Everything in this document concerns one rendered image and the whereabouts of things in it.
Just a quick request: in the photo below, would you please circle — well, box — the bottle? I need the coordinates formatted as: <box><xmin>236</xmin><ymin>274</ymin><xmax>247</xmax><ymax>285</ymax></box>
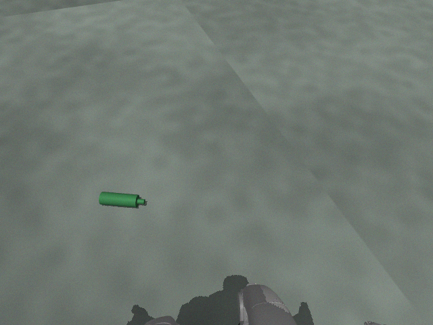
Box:
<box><xmin>99</xmin><ymin>192</ymin><xmax>145</xmax><ymax>208</ymax></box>

